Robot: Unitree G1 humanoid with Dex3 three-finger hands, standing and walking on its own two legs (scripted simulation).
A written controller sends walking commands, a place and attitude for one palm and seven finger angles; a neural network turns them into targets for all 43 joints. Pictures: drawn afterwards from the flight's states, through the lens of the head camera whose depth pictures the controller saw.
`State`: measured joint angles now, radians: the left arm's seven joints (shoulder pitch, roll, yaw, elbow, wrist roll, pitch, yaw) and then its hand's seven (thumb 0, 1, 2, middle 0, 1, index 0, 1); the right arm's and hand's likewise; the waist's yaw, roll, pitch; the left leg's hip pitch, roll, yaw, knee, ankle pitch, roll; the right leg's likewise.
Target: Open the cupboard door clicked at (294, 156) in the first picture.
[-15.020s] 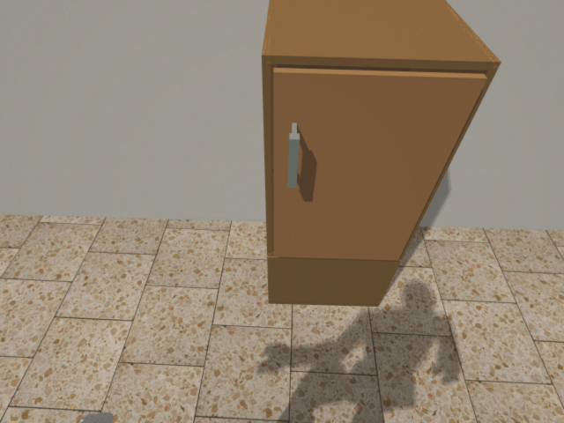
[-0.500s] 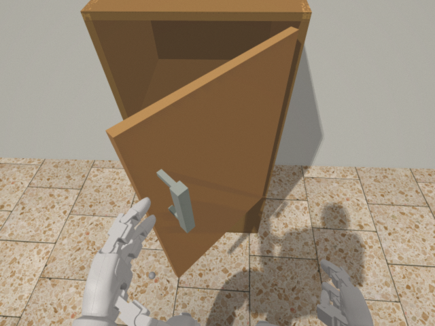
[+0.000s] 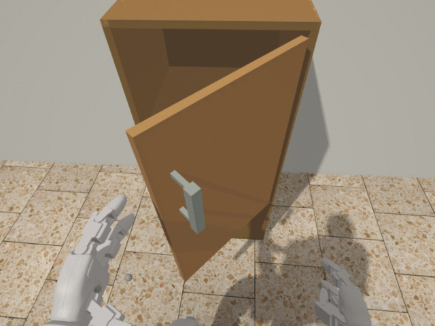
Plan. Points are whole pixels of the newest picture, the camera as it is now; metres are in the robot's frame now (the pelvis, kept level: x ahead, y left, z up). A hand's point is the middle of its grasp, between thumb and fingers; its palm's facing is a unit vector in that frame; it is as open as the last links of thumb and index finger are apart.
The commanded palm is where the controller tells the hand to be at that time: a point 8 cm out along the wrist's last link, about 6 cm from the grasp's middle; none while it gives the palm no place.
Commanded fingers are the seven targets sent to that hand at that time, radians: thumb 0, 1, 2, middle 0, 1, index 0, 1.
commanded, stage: draw the hand back to the body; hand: left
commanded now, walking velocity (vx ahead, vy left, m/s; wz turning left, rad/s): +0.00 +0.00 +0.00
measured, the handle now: (188, 203) +0.31 +0.08 +0.08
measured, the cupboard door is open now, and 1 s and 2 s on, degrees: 48 48 48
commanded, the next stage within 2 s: step back with the hand held close in 1.36 s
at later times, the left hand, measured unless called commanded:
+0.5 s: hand (61, 257) +0.18 +0.21 +0.15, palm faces +0.22 -0.92 -0.32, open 14.8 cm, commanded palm +0.14 +0.26 +0.18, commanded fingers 0.00 0.09 0.56 -0.17 -0.30 -0.17 -0.30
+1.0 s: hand out of the picture +0.22 +0.28 +0.23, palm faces +0.44 -0.80 -0.40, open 8.9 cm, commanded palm +0.17 +0.32 +0.24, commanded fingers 0.00 0.90 0.90 -0.20 -0.30 -0.20 -0.30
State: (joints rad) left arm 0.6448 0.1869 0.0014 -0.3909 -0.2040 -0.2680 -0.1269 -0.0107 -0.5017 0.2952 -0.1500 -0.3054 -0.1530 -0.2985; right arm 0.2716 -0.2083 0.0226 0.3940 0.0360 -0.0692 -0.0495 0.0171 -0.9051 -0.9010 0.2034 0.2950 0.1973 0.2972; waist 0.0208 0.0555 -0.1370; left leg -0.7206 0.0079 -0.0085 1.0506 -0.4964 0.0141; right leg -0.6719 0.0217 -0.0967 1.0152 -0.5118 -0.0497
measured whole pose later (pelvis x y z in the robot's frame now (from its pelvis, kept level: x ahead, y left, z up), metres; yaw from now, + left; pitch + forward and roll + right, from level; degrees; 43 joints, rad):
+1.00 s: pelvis +0.03 +0.02 +0.07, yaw -1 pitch -4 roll -1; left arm 0.47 0.35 0.32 -0.42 -0.06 -0.05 0.12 0.01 0.63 0.78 -0.20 -0.31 -0.20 -0.30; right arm 0.19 -0.23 0.04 0.62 0.00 -0.11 -0.08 0.02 -0.90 -0.90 0.21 0.30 0.20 0.30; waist 0.08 0.06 0.02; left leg -0.10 -0.02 0.03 0.43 -0.26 0.04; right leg -0.06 0.01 -0.04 0.40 -0.26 -0.02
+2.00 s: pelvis -0.04 +0.03 +0.06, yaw -3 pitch -1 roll -1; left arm 0.57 0.43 0.42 -0.51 -0.04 -0.16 0.14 0.02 0.89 0.89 -0.21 -0.31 -0.21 -0.30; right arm 0.19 -0.23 -0.01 0.55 0.01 -0.02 -0.09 0.02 -0.90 -0.90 0.20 0.29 0.20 0.30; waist 0.00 0.00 0.04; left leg -0.30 -0.02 0.06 0.50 -0.19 0.06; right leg -0.28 0.01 -0.02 0.48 -0.19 0.00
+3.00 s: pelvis -0.20 +0.02 +0.06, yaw -5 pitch +0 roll +0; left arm 0.55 0.44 0.44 -0.49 -0.06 -0.17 0.15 0.01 0.88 0.89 -0.21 -0.31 -0.22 -0.30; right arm 0.23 -0.24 0.00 0.64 0.01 -0.09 -0.09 0.02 -0.90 -0.90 0.20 0.30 0.20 0.30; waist -0.01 -0.03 -0.02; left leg -0.38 -0.02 0.02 0.51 -0.13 0.03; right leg -0.11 0.02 -0.01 0.51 -0.40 -0.01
